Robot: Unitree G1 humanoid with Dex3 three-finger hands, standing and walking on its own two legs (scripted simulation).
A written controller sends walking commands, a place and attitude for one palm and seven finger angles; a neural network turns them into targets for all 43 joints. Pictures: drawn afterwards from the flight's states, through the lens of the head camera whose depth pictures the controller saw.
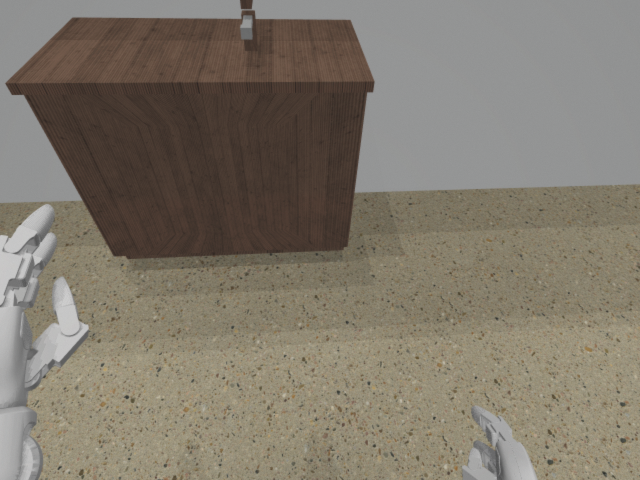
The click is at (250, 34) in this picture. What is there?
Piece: tap's lever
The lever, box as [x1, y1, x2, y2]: [240, 25, 252, 39]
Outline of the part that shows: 240,25 241,39 251,39 251,25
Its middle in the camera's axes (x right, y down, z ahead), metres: -0.19 -0.53 +1.00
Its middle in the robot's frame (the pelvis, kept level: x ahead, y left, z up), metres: +1.10 +0.27 +0.10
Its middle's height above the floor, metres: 0.88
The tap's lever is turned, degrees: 0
